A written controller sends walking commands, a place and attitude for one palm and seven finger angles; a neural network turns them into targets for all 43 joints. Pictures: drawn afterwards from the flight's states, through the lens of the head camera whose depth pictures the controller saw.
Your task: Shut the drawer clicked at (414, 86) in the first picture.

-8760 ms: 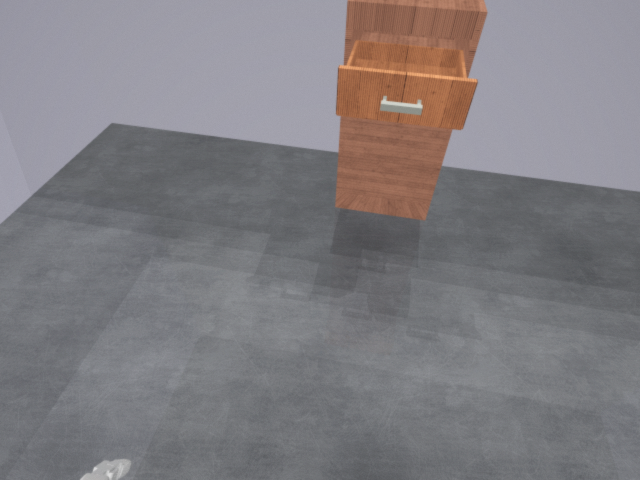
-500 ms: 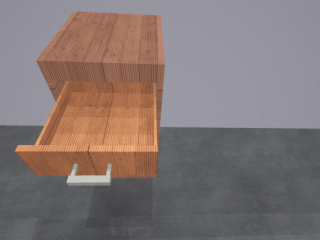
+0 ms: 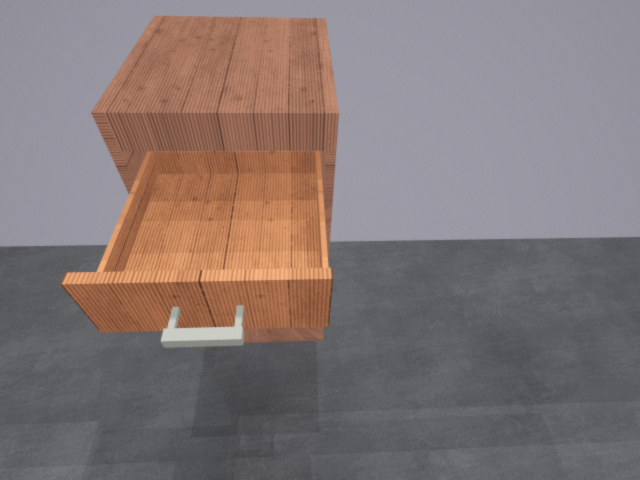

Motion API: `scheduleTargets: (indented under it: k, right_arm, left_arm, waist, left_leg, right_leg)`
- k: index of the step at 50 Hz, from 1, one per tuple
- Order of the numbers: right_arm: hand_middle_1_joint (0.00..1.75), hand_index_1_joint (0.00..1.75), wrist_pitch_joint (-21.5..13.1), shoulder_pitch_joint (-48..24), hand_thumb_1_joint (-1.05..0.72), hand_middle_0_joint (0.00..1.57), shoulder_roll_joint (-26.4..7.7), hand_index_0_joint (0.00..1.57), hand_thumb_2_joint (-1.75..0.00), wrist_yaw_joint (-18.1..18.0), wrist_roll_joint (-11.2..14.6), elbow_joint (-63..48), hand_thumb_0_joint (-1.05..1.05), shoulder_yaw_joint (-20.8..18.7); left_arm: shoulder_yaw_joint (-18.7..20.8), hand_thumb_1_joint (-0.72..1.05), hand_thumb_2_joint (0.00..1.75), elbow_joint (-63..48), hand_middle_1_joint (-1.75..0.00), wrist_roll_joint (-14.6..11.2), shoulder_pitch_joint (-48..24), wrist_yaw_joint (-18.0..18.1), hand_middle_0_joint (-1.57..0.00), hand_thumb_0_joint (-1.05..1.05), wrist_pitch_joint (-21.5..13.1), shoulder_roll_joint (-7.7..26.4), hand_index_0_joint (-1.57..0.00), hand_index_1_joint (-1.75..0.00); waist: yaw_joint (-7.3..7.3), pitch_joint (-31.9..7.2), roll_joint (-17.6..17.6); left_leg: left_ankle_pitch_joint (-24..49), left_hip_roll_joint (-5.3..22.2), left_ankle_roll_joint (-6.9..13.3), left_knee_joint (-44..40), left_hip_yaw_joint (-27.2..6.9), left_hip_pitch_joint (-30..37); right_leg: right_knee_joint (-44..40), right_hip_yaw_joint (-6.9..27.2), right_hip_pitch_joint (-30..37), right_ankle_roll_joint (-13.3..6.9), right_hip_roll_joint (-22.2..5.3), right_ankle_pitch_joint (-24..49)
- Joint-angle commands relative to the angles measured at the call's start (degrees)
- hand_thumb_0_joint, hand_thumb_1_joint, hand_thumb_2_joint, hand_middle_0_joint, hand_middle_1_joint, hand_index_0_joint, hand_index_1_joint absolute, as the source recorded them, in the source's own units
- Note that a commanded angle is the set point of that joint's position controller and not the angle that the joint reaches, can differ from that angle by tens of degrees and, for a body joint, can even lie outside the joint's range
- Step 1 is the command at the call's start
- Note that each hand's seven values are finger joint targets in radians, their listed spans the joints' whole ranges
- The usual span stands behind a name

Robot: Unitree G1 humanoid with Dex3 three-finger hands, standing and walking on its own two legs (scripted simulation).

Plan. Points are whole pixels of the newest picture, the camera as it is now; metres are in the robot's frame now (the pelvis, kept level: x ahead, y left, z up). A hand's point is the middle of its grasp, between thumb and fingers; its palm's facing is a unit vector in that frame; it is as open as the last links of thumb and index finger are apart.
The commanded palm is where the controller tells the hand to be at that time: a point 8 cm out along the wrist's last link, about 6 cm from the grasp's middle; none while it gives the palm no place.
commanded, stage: come to a stop and stand still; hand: left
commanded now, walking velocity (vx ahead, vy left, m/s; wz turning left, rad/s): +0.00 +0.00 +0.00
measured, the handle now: (205, 324) +0.33 +0.19 -0.05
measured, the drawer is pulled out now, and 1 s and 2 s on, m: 0.30 0.30 0.30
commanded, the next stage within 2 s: look again from close up in 1.32 s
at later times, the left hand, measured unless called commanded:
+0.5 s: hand out of the picture -0.07 +0.16 -0.16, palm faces +0.02 -0.98 -0.21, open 7.4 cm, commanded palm none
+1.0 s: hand out of the picture -0.01 +0.13 -0.16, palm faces +0.02 -0.98 -0.19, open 7.3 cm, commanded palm none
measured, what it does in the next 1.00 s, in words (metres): stands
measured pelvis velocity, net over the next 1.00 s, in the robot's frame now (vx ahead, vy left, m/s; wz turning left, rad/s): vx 0.00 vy -0.03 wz -0.01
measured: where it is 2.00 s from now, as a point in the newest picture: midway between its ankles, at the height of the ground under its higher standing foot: outside the picture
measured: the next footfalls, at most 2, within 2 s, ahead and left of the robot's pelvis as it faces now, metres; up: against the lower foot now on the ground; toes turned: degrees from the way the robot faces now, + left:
none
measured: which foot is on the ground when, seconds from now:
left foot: down 0.00-1.00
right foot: down 0.00-1.00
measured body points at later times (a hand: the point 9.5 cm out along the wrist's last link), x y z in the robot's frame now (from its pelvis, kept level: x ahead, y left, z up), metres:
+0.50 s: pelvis -0.03 -0.01 +0.01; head -0.03 -0.02 +0.46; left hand -0.07 +0.22 -0.14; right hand -0.06 -0.23 -0.16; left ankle -0.01 +0.09 -0.73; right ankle -0.03 -0.13 -0.73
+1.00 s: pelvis +0.00 -0.03 +0.01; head +0.01 -0.04 +0.46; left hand -0.01 +0.18 -0.15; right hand +0.00 -0.25 -0.16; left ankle -0.01 +0.09 -0.73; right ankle -0.03 -0.13 -0.73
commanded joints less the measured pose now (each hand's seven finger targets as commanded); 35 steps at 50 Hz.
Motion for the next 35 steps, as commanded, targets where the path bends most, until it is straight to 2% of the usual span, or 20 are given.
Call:
scheduleTargets:
  k: [1,2,3,4,6,8,10,13,16,19,23,29,31,33,35]
  right_arm:
    - [0.30,0.30,0.09,1.40,-0.90,0.20,-6.73,0.20,-0.90,-0.54,-0.22,-2.49,0.00,-0.65]
    - [0.30,0.30,0.21,1.30,-0.90,0.20,-6.15,0.20,-0.90,-0.31,-0.28,-2.57,0.00,-0.49]
    - [0.30,0.30,0.36,1.86,-0.90,0.20,-6.04,0.20,-0.90,-0.08,-0.34,-2.38,0.00,-0.46]
    - [0.30,0.30,0.47,2.20,-0.90,0.20,-6.37,0.20,-0.90,0.10,-0.39,-2.28,0.00,-0.54]
    - [0.30,0.30,0.76,2.76,-0.90,0.20,-7.24,0.20,-0.90,0.53,-0.53,-2.13,0.00,-0.74]
    - [0.30,0.30,0.75,3.01,-0.90,0.20,-7.90,0.20,-0.90,0.63,-0.69,-1.93,0.00,-0.82]
    - [0.30,0.30,0.92,2.54,-0.90,0.20,-8.52,0.20,-0.90,0.73,-0.75,-1.95,0.00,-0.98]
    - [0.30,0.30,0.96,2.90,-0.90,0.20,-8.24,0.20,-0.90,0.76,-0.72,-1.64,0.00,-0.94]
    - [0.30,0.30,0.84,4.15,-0.90,0.20,-7.15,0.20,-0.90,0.71,-0.58,-0.61,0.00,-0.71]
    - [0.30,0.30,0.54,5.61,-0.90,0.20,-6.07,0.20,-0.90,0.61,-0.38,0.75,0.00,-0.34]
    - [0.30,0.30,0.62,6.98,-0.90,0.20,-5.09,0.20,-0.90,0.57,-0.25,2.56,0.00,-0.18]
    - [0.30,0.30,-0.17,8.06,-0.90,0.20,-3.44,0.20,-0.90,0.22,0.01,4.63,0.00,0.37]
    - [0.30,0.30,-0.49,8.33,-0.90,0.20,-3.01,0.20,-0.90,0.04,0.06,5.25,0.00,0.60]
    - [0.30,0.30,-0.69,7.99,-0.90,0.20,-2.97,0.20,-0.90,-0.15,0.14,5.66,0.00,0.63]
    - [0.30,0.30,-0.91,8.07,-0.90,0.20,-2.63,0.20,-0.90,-0.29,0.13,6.06,0.00,0.70]
  left_arm:
    - [0.27,0.90,0.90,-2.32,-0.30,-0.05,3.81,-0.15,-0.20,0.00,0.25,4.41,-0.20,-0.30]
    - [0.21,0.90,0.90,-2.40,-0.30,0.14,3.41,-0.41,-0.20,0.00,0.26,4.98,-0.20,-0.30]
    - [0.29,0.90,0.90,-2.58,-0.30,0.18,3.01,-0.53,-0.20,0.00,0.31,5.35,-0.20,-0.30]
    - [0.26,0.90,0.90,-2.71,-0.30,0.21,2.62,-0.64,-0.20,0.00,0.44,5.61,-0.20,-0.30]
    - [0.29,0.90,0.90,-3.11,-0.30,0.36,2.52,-0.86,-0.20,0.00,0.74,5.97,-0.20,-0.30]
    - [0.45,0.90,0.90,-3.22,-0.30,0.55,3.38,-1.00,-0.20,0.00,0.92,6.00,-0.20,-0.30]
    - [0.57,0.90,0.90,-2.98,-0.30,0.71,4.83,-1.08,-0.20,0.00,1.04,5.67,-0.20,-0.30]
    - [0.67,0.90,0.90,-2.72,-0.30,0.67,6.09,-1.25,-0.20,0.00,0.71,5.48,-0.20,-0.30]
    - [0.61,0.90,0.90,-2.36,-0.30,0.40,6.14,-1.30,-0.20,0.00,0.17,5.20,-0.20,-0.30]
    - [0.27,0.90,0.90,-1.53,-0.30,0.20,6.04,-1.29,-0.20,0.00,-0.40,4.82,-0.20,-0.30]
    - [0.08,0.90,0.90,-0.13,-0.30,0.18,6.47,-1.15,-0.20,0.00,-0.53,4.43,-0.20,-0.30]
    - [-0.28,0.90,0.90,2.12,-0.30,-0.06,8.08,-0.96,-0.20,0.00,-1.08,3.17,-0.20,-0.30]
    - [-0.38,0.90,0.90,2.77,-0.30,-0.18,8.28,-0.84,-0.20,0.00,-1.31,2.78,-0.20,-0.30]
    - [-0.42,0.90,0.90,3.15,-0.30,-0.15,8.29,-0.70,-0.20,0.00,-1.38,2.40,-0.20,-0.30]
    - [-0.41,0.90,0.90,3.47,-0.30,-0.19,8.55,-0.57,-0.20,0.00,-1.53,2.37,-0.20,-0.30]
  waist:
    - [0.99,2.86,3.12]
    - [0.66,5.08,3.46]
    - [0.24,5.81,1.84]
    - [0.06,6.64,0.57]
    - [0.00,8.71,0.53]
    - [0.38,8.05,2.64]
    - [0.98,6.91,1.91]
    - [1.15,3.96,1.43]
    - [0.62,2.07,0.02]
    - [-0.09,1.40,-1.34]
    - [-0.46,3.92,-1.30]
    - [-0.22,2.17,-0.44]
    - [-0.22,0.26,-0.90]
    - [0.00,0.17,-1.23]
    - [0.13,-1.20,-0.19]
  left_leg:
    - [17.18,7.59,2.46,-9.23,-8.58,-2.57]
    - [11.57,6.35,1.56,-10.64,-7.95,-3.49]
    - [6.22,5.81,1.15,-11.67,-8.02,-4.28]
    - [0.63,5.55,1.01,-13.04,-8.31,-4.93]
    - [-11.00,5.52,0.90,-16.87,-9.36,-7.63]
    - [-15.29,6.30,1.25,-19.96,-10.98,-9.18]
    - [-18.44,6.81,1.63,-21.21,-11.78,-10.53]
    - [-16.76,6.02,1.61,-20.08,-10.98,-8.66]
    - [-11.72,5.04,1.25,-17.61,-9.66,-5.41]
    - [-6.35,4.49,0.79,-15.55,-8.31,-2.18]
    - [-5.65,4.36,0.34,-14.85,-7.64,-2.02]
    - [1.70,4.24,0.00,-13.64,-6.38,-0.35]
    - [6.45,4.37,-0.01,-12.76,-5.90,1.08]
    - [10.14,4.80,-0.01,-12.18,-5.72,1.87]
    - [13.33,4.96,-0.10,-11.57,-5.25,2.85]
  right_leg:
    - [-4.98,2.18,-1.83,-2.07,-1.51,3.98]
    - [-6.10,3.41,-3.35,-2.36,-2.24,5.05]
    - [-6.63,3.70,-3.99,-2.41,-2.32,3.42]
    - [-7.20,4.05,-5.02,-2.39,-2.17,0.40]
    - [-7.80,3.92,-6.78,-2.22,-1.79,-5.62]
    - [-6.16,2.97,-5.46,-2.11,-1.07,-5.14]
    - [-5.39,2.63,-4.64,-1.95,-0.75,-5.86]
    - [-6.65,3.98,-4.56,-2.08,-1.02,-6.94]
    - [-9.05,6.22,-6.07,-2.43,-2.00,-7.01]
    - [-10.90,7.67,-7.80,-2.74,-2.85,-6.05]
    - [-12.26,8.34,-10.46,-2.78,-3.06,-8.25]
    - [-11.46,8.03,-7.52,-2.78,-3.34,0.35]
    - [-10.67,7.83,-5.65,-2.82,-3.52,5.38]
    - [-9.93,7.30,-4.65,-2.60,-3.45,10.01]
    - [-9.25,7.03,-3.02,-2.62,-3.75,14.27]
